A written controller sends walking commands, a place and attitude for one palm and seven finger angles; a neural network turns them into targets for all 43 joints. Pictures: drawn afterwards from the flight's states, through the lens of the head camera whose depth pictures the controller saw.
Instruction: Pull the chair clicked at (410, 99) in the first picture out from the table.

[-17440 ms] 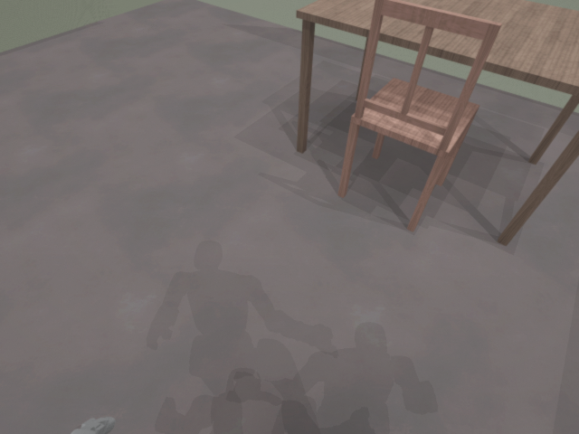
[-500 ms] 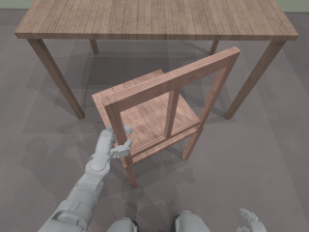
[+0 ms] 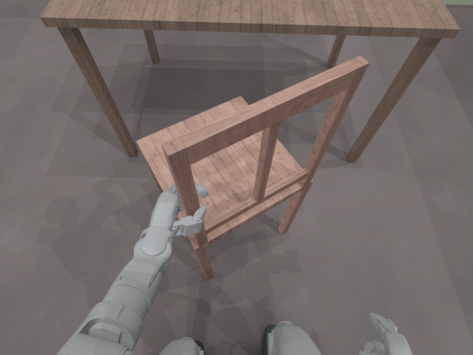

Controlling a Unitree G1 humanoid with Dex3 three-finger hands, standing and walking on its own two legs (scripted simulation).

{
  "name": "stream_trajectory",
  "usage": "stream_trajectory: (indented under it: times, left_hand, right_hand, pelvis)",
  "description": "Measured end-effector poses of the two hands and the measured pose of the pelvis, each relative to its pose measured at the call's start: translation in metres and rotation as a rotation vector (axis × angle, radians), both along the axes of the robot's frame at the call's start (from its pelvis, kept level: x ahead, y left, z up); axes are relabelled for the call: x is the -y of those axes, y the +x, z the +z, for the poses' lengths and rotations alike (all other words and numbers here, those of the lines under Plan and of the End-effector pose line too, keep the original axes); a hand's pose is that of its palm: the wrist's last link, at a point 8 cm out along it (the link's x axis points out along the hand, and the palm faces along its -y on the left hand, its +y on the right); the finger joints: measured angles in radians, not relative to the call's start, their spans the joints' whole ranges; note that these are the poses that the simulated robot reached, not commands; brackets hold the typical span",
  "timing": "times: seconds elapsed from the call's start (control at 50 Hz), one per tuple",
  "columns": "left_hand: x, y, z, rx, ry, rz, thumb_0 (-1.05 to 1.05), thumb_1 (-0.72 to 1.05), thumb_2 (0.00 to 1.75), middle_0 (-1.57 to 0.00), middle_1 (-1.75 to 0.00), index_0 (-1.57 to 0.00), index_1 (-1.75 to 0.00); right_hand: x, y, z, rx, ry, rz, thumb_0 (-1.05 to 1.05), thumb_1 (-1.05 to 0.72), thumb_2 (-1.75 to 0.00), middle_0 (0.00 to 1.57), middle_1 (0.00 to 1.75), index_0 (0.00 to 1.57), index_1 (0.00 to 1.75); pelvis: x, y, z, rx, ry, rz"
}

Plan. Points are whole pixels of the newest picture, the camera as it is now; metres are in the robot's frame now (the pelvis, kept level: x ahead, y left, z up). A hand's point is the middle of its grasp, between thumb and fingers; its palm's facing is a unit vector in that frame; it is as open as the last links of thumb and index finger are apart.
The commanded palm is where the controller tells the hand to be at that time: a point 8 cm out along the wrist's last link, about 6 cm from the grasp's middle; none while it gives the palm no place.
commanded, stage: step backward, pulling the chair out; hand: left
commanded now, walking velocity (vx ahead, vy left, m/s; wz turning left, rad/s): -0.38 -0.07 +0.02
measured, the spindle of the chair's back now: (264, 166) +0.47 -0.06 -0.07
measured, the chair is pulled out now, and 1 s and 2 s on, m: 0.34 0.53 0.53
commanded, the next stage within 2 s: stop walking, hand still on the chair in 0.52 s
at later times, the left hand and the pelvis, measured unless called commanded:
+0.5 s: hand (185, 282) +0.23 +0.09 -0.06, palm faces -0.15 -0.97 -0.18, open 5.9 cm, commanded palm +0.22 +0.15 -0.06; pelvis -0.10 +0.01 +0.00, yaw +0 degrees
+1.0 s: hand (175, 330) +0.16 +0.10 -0.05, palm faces -0.11 -0.98 -0.18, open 5.9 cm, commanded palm +0.15 +0.15 -0.04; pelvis -0.14 +0.01 +0.00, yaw -1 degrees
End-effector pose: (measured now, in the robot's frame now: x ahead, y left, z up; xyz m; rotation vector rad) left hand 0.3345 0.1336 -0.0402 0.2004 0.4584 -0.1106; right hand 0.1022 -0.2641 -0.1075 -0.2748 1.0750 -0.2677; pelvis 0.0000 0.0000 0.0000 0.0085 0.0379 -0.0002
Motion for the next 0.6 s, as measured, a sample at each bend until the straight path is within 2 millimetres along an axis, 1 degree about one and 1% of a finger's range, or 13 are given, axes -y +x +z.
stream_trajectory:
  times: [0.06,0.14,0.22,0.3,0.34,0.4,0.46,0.52,0.6]
  left_hand:
    - [-0.001,-0.014,0.001,0.006,0.016,-0.001,0.02,0.65,0.75,-0.1,-1.17,-0.42,-1.4]
    - [-0.001,-0.032,0.001,0.002,0.033,0.021,0.02,0.64,0.76,-0.12,-1.16,-0.43,-1.4]
    - [0.001,-0.048,0.002,-0.013,0.026,0.05,0.02,0.64,0.76,-0.12,-1.14,-0.43,-1.39]
    - [0.0,-0.064,0.003,-0.019,0.019,0.047,0.03,0.64,0.76,-0.11,-1.14,-0.43,-1.39]
    - [-0.002,-0.073,0.003,-0.011,0.009,0.032,0.03,0.64,0.76,-0.1,-1.15,-0.42,-1.38]
    - [-0.006,-0.088,0.002,-0.004,-0.002,0.012,0.03,0.65,0.76,-0.09,-1.16,-0.41,-1.37]
    - [-0.009,-0.104,0.003,-0.007,0.004,0.002,0.04,0.66,0.76,-0.08,-1.16,-0.4,-1.36]
    - [-0.011,-0.117,0.004,0.0,0.02,-0.002,0.03,0.65,0.78,-0.1,-1.17,-0.41,-1.38]
    - [-0.011,-0.134,0.005,-0.01,0.032,0.025,0.04,0.64,0.79,-0.1,-1.16,-0.42,-1.38]
  right_hand:
    - [-0.012,-0.008,-0.007,0.007,0.066,0.015,0.01,-0.91,-0.9,0.2,0.3,0.2,0.29]
    - [-0.022,-0.023,-0.017,0.003,0.138,0.015,0.01,-0.91,-0.9,0.2,0.3,0.2,0.3]
    - [-0.021,-0.041,-0.018,0.007,0.129,0.004,0.01,-0.91,-0.9,0.2,0.3,0.21,0.3]
    - [-0.015,-0.059,-0.016,0.004,0.076,0.01,0.01,-0.91,-0.9,0.2,0.3,0.2,0.3]
    - [-0.012,-0.069,-0.014,0.006,0.037,0.013,0.01,-0.91,-0.9,0.2,0.3,0.2,0.3]
    - [-0.014,-0.084,-0.007,-0.003,0.01,0.004,0.01,-0.91,-0.9,0.2,0.3,0.2,0.3]
    - [-0.02,-0.098,-0.005,-0.001,0.033,0.011,0.01,-0.91,-0.9,0.2,0.3,0.2,0.29]
    - [-0.028,-0.111,-0.011,-0.01,0.087,0.027,0.01,-0.91,-0.9,0.2,0.3,0.2,0.29]
    - [-0.031,-0.129,-0.018,-0.013,0.133,0.013,0.01,-0.91,-0.9,0.2,0.3,0.2,0.3]
  pelvis:
    - [0.006,-0.007,0.0,-0.002,-0.009,-0.007]
    - [0.014,-0.026,0.002,0.016,-0.033,-0.013]
    - [0.012,-0.045,0.003,0.007,-0.011,0.005]
    - [0.002,-0.064,0.001,0.0,-0.004,0.03]
    - [-0.006,-0.073,-0.003,-0.001,-0.017,0.043]
    - [-0.01,-0.088,-0.002,0.012,0.006,0.023]
    - [-0.01,-0.097,0.0,0.007,-0.009,0.012]
    - [-0.003,-0.105,-0.001,0.008,-0.016,0.002]
    - [0.003,-0.125,0.002,0.025,-0.036,-0.005]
